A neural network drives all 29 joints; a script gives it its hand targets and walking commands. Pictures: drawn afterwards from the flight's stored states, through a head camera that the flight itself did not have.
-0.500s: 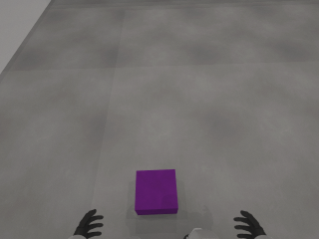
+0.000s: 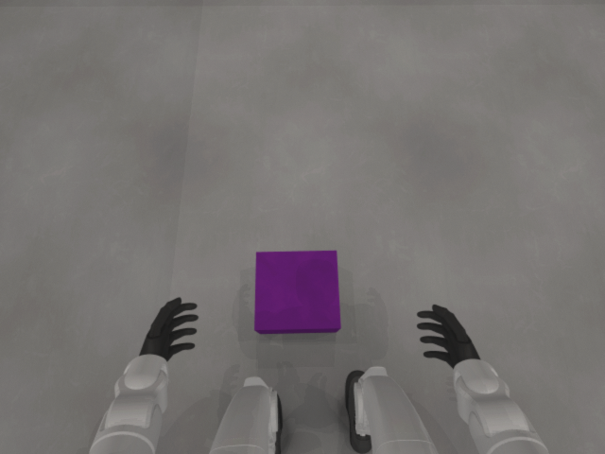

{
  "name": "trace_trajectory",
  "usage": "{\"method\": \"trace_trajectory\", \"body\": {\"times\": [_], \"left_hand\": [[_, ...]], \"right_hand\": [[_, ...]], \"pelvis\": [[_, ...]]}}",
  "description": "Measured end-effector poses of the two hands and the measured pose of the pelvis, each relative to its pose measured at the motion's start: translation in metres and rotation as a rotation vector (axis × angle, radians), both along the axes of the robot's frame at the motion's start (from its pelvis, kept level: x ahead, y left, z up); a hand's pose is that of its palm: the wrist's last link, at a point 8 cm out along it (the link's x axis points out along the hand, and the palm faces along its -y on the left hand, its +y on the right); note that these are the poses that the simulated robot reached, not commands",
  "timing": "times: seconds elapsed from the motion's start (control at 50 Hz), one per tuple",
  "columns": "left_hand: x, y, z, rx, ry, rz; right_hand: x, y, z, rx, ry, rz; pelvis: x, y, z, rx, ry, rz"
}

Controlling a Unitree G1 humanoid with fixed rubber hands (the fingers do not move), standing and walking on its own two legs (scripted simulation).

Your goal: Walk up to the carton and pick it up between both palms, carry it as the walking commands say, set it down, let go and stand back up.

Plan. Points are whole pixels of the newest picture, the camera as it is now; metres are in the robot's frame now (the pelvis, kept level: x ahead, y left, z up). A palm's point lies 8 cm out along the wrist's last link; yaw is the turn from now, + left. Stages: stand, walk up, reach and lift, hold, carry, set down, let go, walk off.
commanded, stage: reach and lift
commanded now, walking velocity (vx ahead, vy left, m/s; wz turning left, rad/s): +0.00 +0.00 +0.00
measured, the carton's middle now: (297, 293) +0.42 +0.04 -0.64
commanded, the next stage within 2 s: none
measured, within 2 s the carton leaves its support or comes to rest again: neither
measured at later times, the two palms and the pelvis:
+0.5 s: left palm (187, 267) +0.38 +0.21 -0.16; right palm (424, 264) +0.38 -0.18 -0.16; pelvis -0.03 -0.01 -0.04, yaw +1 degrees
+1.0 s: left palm (187, 249) +0.43 +0.23 -0.22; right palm (402, 244) +0.43 -0.16 -0.22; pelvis -0.04 +0.00 -0.07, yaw +1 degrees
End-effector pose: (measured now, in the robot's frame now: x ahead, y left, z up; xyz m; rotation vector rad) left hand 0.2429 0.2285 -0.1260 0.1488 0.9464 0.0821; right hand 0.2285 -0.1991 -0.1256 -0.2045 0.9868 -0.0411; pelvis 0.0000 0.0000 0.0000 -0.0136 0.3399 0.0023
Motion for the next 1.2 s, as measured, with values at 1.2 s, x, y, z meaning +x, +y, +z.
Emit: {"method": "trace_trajectory", "body": {"times": [1.2], "left_hand": [[0.178, -0.006, -0.165, -0.026, -0.267, 0.111]], "right_hand": [[0.201, 0.049, -0.16, 0.073, -0.31, -0.055]], "pelvis": [[-0.061, -0.007, -0.135, -0.016, 0.456, 0.029]]}}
